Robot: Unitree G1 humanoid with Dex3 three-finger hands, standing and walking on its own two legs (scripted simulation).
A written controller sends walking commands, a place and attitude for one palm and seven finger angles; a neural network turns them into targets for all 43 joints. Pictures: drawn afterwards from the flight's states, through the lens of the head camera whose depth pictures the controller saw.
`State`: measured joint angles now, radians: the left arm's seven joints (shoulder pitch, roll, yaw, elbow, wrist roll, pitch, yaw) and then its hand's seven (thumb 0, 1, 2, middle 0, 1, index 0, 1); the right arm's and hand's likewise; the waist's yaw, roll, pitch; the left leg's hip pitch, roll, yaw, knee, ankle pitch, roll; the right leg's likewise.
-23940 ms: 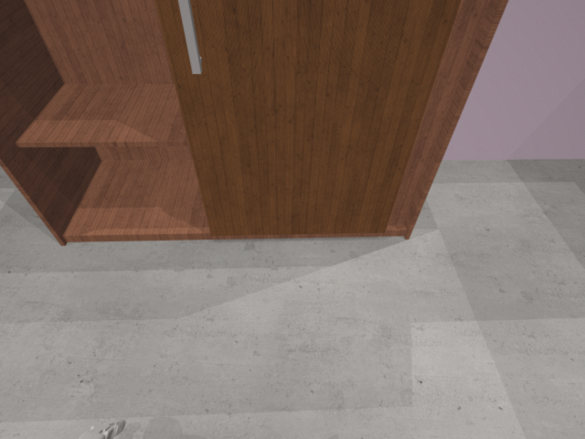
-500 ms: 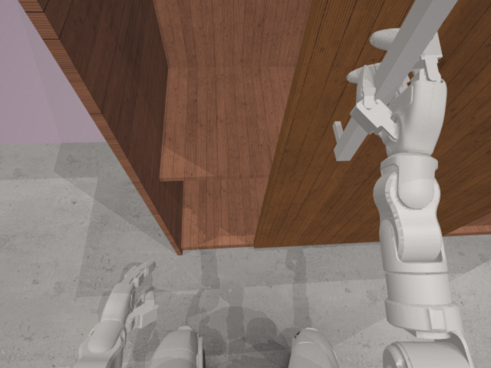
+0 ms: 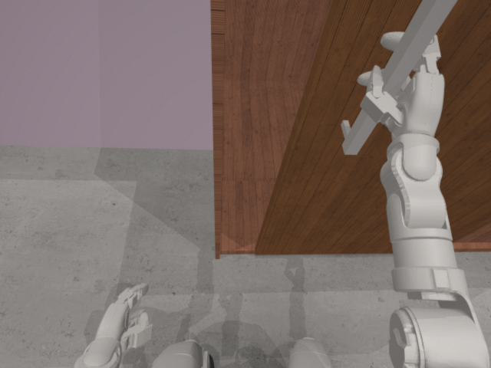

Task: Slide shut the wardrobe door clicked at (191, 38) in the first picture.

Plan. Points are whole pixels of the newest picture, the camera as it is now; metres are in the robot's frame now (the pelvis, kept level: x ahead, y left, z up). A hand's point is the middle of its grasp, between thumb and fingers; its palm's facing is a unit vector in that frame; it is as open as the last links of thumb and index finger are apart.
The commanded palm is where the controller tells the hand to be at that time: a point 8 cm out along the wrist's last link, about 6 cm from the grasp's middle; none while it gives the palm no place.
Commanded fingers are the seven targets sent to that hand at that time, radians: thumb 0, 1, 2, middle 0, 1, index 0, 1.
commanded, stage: step sideways, sliding the door along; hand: right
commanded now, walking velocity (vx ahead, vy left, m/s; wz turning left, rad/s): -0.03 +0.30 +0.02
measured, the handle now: (383, 73) +0.48 -0.18 +0.20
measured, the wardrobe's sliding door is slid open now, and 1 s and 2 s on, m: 0.14 0.00 0.00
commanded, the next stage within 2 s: stop walking and hold the door there in 0.66 s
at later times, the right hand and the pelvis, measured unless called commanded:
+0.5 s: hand (265, 91) +0.43 -0.01 +0.20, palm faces +0.24 +0.97 -0.07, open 6.4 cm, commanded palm +0.40 +0.01 +0.20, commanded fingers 0.00 -0.90 -0.90 0.45 1.40 0.45 1.40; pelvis +0.00 +0.14 +0.01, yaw -1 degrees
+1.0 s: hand (268, 90) +0.43 -0.02 +0.20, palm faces +0.45 +0.87 -0.22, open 6.5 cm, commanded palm +0.39 -0.03 +0.19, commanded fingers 0.00 -0.90 -0.90 0.45 1.40 0.45 1.40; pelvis +0.02 +0.23 +0.03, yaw +3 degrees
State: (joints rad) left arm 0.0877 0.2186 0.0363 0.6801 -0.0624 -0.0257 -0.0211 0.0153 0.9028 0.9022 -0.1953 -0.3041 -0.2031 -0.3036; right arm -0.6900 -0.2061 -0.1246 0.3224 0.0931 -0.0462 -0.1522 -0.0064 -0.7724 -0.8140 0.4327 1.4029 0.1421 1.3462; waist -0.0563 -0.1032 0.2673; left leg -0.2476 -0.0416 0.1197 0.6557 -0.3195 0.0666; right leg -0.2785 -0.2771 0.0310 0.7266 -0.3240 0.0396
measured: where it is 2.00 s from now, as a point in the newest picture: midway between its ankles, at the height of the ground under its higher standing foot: outside the picture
